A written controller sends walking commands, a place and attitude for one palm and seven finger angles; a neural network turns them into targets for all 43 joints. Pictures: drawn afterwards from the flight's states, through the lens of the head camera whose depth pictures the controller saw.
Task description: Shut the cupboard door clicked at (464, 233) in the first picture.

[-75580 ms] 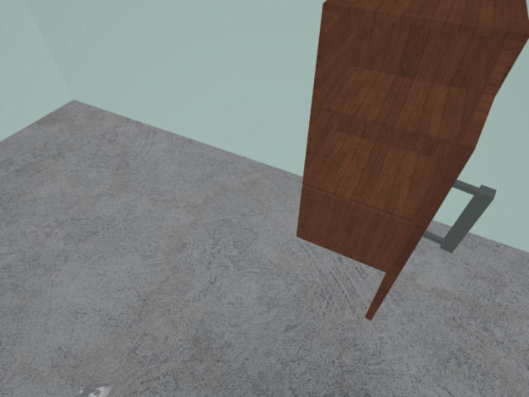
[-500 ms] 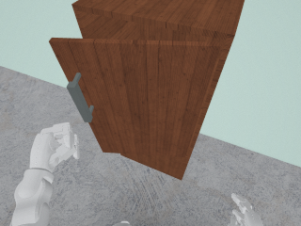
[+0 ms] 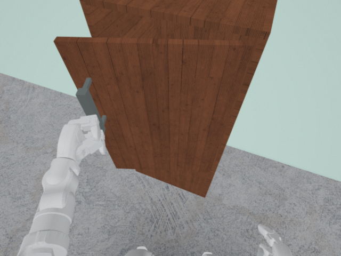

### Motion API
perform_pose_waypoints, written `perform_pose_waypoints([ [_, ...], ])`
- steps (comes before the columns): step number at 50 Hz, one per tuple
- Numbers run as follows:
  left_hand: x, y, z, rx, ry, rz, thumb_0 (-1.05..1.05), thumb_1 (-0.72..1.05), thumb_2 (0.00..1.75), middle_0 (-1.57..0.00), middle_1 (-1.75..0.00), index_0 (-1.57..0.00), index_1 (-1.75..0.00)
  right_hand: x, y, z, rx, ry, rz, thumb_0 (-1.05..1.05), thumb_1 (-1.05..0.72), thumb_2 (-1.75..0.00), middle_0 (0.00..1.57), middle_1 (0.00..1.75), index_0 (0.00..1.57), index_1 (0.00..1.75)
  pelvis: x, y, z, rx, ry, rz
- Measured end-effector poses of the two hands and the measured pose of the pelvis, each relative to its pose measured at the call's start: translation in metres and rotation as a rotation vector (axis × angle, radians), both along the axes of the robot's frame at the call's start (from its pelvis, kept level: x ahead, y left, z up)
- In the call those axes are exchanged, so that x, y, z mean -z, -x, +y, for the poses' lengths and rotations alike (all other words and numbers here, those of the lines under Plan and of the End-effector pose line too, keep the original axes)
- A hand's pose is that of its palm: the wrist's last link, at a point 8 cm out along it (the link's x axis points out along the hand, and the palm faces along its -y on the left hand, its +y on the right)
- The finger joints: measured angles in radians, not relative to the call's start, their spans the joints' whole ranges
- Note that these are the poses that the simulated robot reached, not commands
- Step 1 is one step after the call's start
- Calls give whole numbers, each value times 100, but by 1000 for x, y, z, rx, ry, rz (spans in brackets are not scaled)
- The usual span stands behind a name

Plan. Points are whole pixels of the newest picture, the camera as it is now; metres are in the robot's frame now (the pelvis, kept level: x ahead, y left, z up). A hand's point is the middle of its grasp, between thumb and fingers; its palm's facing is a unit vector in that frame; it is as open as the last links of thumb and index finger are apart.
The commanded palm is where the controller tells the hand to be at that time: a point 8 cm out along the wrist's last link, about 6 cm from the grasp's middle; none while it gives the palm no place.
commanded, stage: bring the fist close to the handle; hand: left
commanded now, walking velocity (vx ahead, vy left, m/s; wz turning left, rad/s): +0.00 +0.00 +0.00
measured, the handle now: (94, 107) +0.46 +0.21 +0.07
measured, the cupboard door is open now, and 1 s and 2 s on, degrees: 19 14 2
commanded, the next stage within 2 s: push the door shut along its arc in 0.38 s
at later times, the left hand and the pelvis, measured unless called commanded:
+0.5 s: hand (102, 138) +0.36 +0.17 +0.07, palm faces -0.02 -1.00 -0.03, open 3.1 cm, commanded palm +0.33 +0.22 +0.07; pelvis +0.00 +0.00 +0.00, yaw +0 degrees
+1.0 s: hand (105, 120) +0.41 +0.18 +0.07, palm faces -0.16 -0.99 -0.01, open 3.1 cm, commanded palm +0.40 +0.22 +0.07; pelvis -0.01 +0.00 -0.01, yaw +0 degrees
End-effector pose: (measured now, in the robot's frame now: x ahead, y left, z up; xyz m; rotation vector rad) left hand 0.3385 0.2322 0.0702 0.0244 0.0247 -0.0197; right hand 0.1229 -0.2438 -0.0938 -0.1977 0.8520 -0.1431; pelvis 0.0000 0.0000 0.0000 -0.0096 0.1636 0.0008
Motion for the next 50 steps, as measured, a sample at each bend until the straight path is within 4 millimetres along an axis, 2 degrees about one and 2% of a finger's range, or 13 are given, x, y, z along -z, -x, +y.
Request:
perform_pose_waypoints([
  [7,-6,-7,-2,0,1,-54,2,90,90,-130,-150,-129,-150,4,18,-5,23,8,60,1,-90,-90,20,30,20,30,0,1,2,7,1,7],
  [13,4,-4,-1,1,0,-6,2,90,90,-130,-150,-130,-150,4,26,-9,42,14,79,1,-90,-90,20,30,20,30,0,1,2,9,0,4],
  [22,-5,-1,-4,-4,-3,-63,2,90,90,-130,-150,-130,-150,3,18,-10,27,18,57,1,-90,-90,20,30,20,30,0,4,0,3,2,0],
  [31,-1,-3,-4,11,-9,-20,2,90,90,-130,-150,-130,-150,0,10,-8,17,6,28,1,-90,-90,20,30,20,30,0,6,-3,3,-2,-5],
  [39,-9,-30,5,58,-15,-37,2,90,90,-130,-150,-130,-150,6,19,-15,18,39,74,1,-90,-90,20,30,20,30,4,11,-6,-13,8,12],
  [50,-5,-62,1,136,18,-2,2,90,90,-131,-150,-131,-150,16,55,-22,69,62,189,1,-90,-90,20,30,20,30,9,10,0,-9,13,55],
])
